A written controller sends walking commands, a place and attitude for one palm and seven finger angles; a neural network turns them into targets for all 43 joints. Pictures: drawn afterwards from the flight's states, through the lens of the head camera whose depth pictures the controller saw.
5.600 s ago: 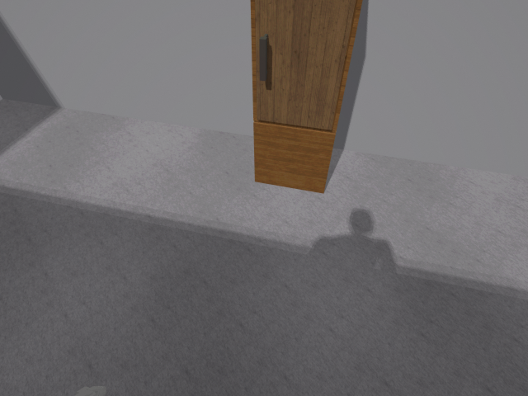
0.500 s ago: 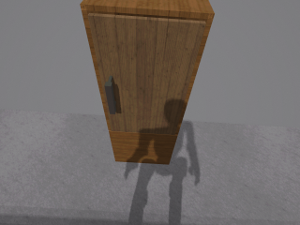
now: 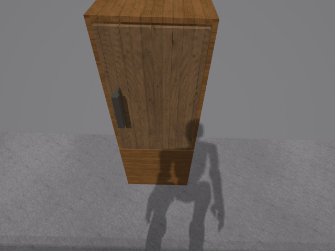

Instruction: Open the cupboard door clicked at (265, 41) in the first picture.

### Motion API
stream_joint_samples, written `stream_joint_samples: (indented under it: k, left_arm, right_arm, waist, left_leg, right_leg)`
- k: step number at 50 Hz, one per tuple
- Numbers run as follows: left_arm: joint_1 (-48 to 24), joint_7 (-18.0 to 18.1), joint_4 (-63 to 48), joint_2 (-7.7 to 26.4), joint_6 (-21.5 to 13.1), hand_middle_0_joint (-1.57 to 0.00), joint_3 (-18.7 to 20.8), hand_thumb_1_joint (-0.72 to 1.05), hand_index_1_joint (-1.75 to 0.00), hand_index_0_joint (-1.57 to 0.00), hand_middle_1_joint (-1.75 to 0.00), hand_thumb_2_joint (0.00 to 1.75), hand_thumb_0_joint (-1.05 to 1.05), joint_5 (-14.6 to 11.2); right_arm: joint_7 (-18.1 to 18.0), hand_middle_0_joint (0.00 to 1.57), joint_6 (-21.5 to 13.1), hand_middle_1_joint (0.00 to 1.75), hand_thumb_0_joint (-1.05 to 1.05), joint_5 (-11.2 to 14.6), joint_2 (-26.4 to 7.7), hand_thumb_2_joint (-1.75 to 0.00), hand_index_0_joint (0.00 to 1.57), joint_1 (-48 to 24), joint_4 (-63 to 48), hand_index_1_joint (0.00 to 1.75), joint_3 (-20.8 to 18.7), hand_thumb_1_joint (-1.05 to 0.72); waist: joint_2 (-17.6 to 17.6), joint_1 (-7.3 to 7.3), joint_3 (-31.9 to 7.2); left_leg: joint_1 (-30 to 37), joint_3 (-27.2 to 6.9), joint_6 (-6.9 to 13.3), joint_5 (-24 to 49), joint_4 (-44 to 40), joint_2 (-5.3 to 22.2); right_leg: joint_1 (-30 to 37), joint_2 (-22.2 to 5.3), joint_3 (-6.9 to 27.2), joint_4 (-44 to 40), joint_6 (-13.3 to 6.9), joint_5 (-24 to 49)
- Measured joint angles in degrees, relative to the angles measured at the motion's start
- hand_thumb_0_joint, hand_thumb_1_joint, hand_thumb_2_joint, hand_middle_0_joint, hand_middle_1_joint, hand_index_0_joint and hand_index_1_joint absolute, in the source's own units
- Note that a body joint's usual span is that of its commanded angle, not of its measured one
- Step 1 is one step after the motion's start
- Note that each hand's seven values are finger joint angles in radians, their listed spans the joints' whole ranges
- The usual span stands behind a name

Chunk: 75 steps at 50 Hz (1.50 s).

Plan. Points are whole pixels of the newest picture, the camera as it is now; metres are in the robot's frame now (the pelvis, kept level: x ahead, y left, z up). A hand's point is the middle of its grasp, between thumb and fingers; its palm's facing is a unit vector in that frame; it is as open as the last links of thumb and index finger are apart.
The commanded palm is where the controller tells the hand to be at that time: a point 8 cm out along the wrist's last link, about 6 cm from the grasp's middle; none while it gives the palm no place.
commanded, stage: come to a stop and stand still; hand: left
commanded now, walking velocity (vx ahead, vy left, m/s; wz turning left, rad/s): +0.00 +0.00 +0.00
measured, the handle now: (119, 108) +0.61 +0.21 -0.05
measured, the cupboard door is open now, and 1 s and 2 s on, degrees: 0 0 0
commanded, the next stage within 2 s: look again from close up in 0.08 s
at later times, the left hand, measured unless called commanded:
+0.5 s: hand out of the picture +0.00 +0.20 -0.19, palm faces +0.05 -0.98 -0.18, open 7.3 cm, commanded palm none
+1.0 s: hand out of the picture -0.05 +0.19 -0.18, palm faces +0.06 -0.99 -0.16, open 7.4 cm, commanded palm none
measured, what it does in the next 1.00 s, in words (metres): stands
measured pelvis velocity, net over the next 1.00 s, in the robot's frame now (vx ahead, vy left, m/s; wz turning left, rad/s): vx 0.00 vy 0.02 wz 0.01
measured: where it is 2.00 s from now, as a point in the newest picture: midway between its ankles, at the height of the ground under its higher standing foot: outside the picture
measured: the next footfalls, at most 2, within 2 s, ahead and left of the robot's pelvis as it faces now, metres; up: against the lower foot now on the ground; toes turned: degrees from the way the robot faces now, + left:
right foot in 1.48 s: +0.16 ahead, -0.13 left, +0.00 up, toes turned -7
left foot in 1.78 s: +0.11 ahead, +0.08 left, +0.00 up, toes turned +6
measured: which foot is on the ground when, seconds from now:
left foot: down 0.00-1.00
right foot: down 0.00-1.00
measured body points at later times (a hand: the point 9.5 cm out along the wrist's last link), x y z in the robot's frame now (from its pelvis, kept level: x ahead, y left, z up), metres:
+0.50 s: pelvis +0.00 +0.03 -0.01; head -0.02 +0.04 +0.44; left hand +0.00 +0.25 -0.17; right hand +0.01 -0.19 -0.16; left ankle +0.04 +0.12 -0.74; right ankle +0.00 -0.10 -0.74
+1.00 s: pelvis +0.00 +0.02 -0.01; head -0.01 +0.03 +0.44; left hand -0.05 +0.24 -0.17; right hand +0.01 -0.20 -0.16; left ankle +0.04 +0.12 -0.74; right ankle +0.00 -0.10 -0.74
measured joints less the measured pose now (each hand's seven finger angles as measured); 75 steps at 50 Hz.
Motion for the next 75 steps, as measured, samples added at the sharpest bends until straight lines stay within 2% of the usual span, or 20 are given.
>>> stream_joint_samples:
  k: [9,11,15,25,38,47,52,57,60,63,66,68,71,73,75]
  left_arm:
    - [0.84,0.21,0.32,-0.63,-0.31,-0.2,0.17,0.91,-0.3,-0.2,-0.3,0.9,0.0,-0.05]
    - [0.86,0.87,0.0,-0.99,-1.52,-0.2,-0.43,0.91,-0.3,-0.2,-0.3,0.9,0.0,0.4]
    - [1.51,1.03,-1.06,-0.57,-2.3,-0.2,-0.62,0.91,-0.3,-0.2,-0.3,0.9,0.0,0.45]
    - [1.12,0.67,-4.76,1.73,-1.23,-0.2,0.14,0.91,-0.3,-0.2,-0.3,0.9,0.01,0.68]
    - [2.75,0.17,-5.21,2.61,-0.87,-0.2,0.0,0.91,-0.3,-0.2,-0.3,0.9,0.0,0.88]
    - [5.66,-0.82,-4.25,1.74,-0.4,-0.2,0.45,0.91,-0.3,-0.2,-0.3,0.9,0.0,1.55]
    - [7.71,-1.05,-4.2,1.08,-1.08,-0.2,0.91,0.91,-0.3,-0.2,-0.3,0.9,0.0,1.39]
    - [9.48,-0.64,-3.36,0.38,-1.86,-0.2,1.43,0.91,-0.3,-0.2,-0.3,0.9,0.0,0.97]
    - [9.92,-0.73,-2.43,0.43,-1.58,-0.2,1.57,0.91,-0.3,-0.2,-0.3,0.9,0.0,0.93]
    - [8.86,-1.31,-1.8,0.12,-0.58,-0.2,1.54,0.91,-0.3,-0.2,-0.3,0.9,0.0,1.37]
    - [5.59,-1.91,-2.67,0.36,-0.56,-0.2,1.95,0.91,-0.3,-0.2,-0.3,0.9,0.01,1.47]
    - [2.85,-2.06,-3.95,0.54,-0.82,-0.2,2.17,0.91,-0.3,-0.2,-0.3,0.9,0.01,1.33]
    - [-0.19,-1.06,-4.53,2.23,-0.66,-0.2,2.54,0.95,-0.3,-0.2,-0.3,0.9,0.04,1.59]
    - [-1.44,-0.92,-5.47,3.33,-1.64,-0.2,2.72,0.96,-0.3,-0.2,-0.3,0.9,0.04,1.14]
    - [-2.6,-0.42,-5.67,3.8,-2.68,-0.2,2.67,0.95,-0.3,-0.2,-0.3,0.9,0.04,0.82]
  right_arm:
    - [-0.32,0.19,-0.45,0.3,0.01,0.02,1.58,-0.9,0.2,2.05,0.62,0.3,0.07,-0.91]
    - [0.23,0.19,-0.37,0.3,0.01,0.15,1.15,-0.9,0.2,1.64,-0.46,0.3,0.37,-0.91]
    - [0.58,0.19,-0.97,0.3,0.01,-0.1,0.88,-0.9,0.2,1.09,-3.72,0.3,0.55,-0.91]
    - [0.22,0.19,-1.22,0.3,0.03,-0.52,-1.1,-0.9,0.2,-0.12,-6.46,0.3,0.39,-0.93]
    - [0.56,0.19,-1.56,0.3,0.01,-0.26,-1.99,-0.9,0.2,-1.72,-7.11,0.3,0.42,-0.92]
    - [0.77,0.2,-0.7,0.3,0.01,-0.61,-1.32,-0.9,0.2,-0.43,-6.21,0.3,-0.14,-0.91]
    - [0.87,0.2,-0.58,0.3,0.01,-0.62,-0.98,-0.9,0.2,0.5,-5.98,0.3,-0.59,-0.91]
    - [1.17,0.19,-1.31,0.3,0.01,-0.54,-0.54,-0.9,0.2,1.18,-6.03,0.3,-0.58,-0.91]
    - [0.96,0.19,-2.43,0.3,0.01,-0.56,0.28,-0.9,0.2,1.11,-5.77,0.3,-0.38,-0.91]
    - [0.35,0.19,-3.83,0.3,0.01,-0.83,0.66,-0.9,0.2,1.59,-6.15,0.3,-0.53,-0.91]
    - [-0.06,0.19,-4.69,0.3,0.01,-0.98,1.26,-0.9,0.2,2.41,-6.02,0.3,-0.39,-0.91]
    - [-0.13,0.19,-4.83,0.3,0.01,-1.05,1.54,-0.9,0.2,3.12,-5.56,0.3,-0.26,-0.91]
    - [-0.16,0.2,-4.21,0.3,0.01,-1.06,1.77,-0.9,0.2,3.8,-4.68,0.3,-0.14,-0.91]
    - [-0.22,0.2,-3.6,0.3,0.01,-0.83,1.95,-0.9,0.2,4.37,-4.03,0.3,-0.07,-0.91]
    - [-0.08,0.2,-2.79,0.3,0.01,-0.34,1.82,-0.9,0.2,4.47,-3.0,0.3,-0.02,-0.9]
  waist:
    - [-0.23,-0.22,-0.06]
    - [0.97,-0.1,0.46]
    - [1.04,-1.18,0.4]
    - [0.28,0.14,-2.18]
    - [-0.54,0.65,-1.82]
    - [-0.51,0.79,-2.36]
    - [-0.19,1.27,-2.41]
    - [-0.1,1.17,-2.51]
    - [-1.92,1.1,-2.29]
    - [-2.3,0.55,-2.59]
    - [-2.16,-0.28,-1.82]
    - [-1.66,-0.61,-1.21]
    - [-0.62,-1.18,-0.03]
    - [-0.46,-1.22,0.77]
    - [-0.14,-0.84,1.15]
  left_leg:
    - [-0.75,-0.04,0.02,-0.28,0.62,0.1]
    - [-2.8,-0.48,-0.22,-1.78,3.96,1.01]
    - [-4.34,-1.25,0.68,-3.56,7.7,0.56]
    - [-4.22,-0.62,2.51,-4.25,8.51,-1.67]
    - [-3.3,-0.02,3.22,-1.64,4.55,-2.6]
    - [-3.9,0.04,3.08,-2.98,5.82,-2.16]
    - [-5.08,-0.38,2.48,-7.44,8.97,-1.43]
    - [-6.16,-0.96,2.78,-10.48,12.56,-0.39]
    - [-4.64,0.01,2.24,-7.34,11.66,-0.83]
    - [-3.19,1.5,2.37,-8.85,10.19,-0.87]
    - [-0.89,2.04,2.07,-7.21,5.98,-0.83]
    - [0.46,1.9,1.71,-6.14,3.4,-0.62]
    - [1.78,1.6,0.57,-6.16,2.4,0.22]
    - [1.85,1.34,-0.5,-7.74,4.47,0.45]
    - [1.28,1.05,-1.21,-10.39,7.94,0.75]
  right_leg:
    - [-0.59,0.07,-0.02,0.29,-0.01,-0.07]
    - [-1.14,0.83,-0.34,0.54,0.07,0.06]
    - [-2.03,0.35,-0.94,3.51,0.36,-1.54]
    - [-2.65,-2.02,-0.43,6.17,2.12,-3.03]
    - [-2.32,-2.77,0.08,3.24,2.83,-0.75]
    - [-3.51,-2.26,0.32,5.86,0.93,-4.1]
    - [-3.73,-1.4,0.36,6.31,0.83,-3.38]
    - [-2.98,-0.2,-0.75,6.75,0.63,-5.08]
    - [-2.93,-0.8,0.04,9.13,0.26,-7.23]
    - [-7.91,-1.18,0.04,20.74,-0.82,-12.11]
    - [-13.29,-2.18,-0.6,28.27,-0.7,-10.76]
    - [-14.91,-3.02,-1.17,26.39,-0.29,-8.91]
    - [-13.92,-3.44,-1.88,17.64,0.33,-5.08]
    - [-10.85,-3.65,-2.0,9.1,0.84,1.06]
    - [-9.33,-3.49,-1.78,7.47,0.58,1.0]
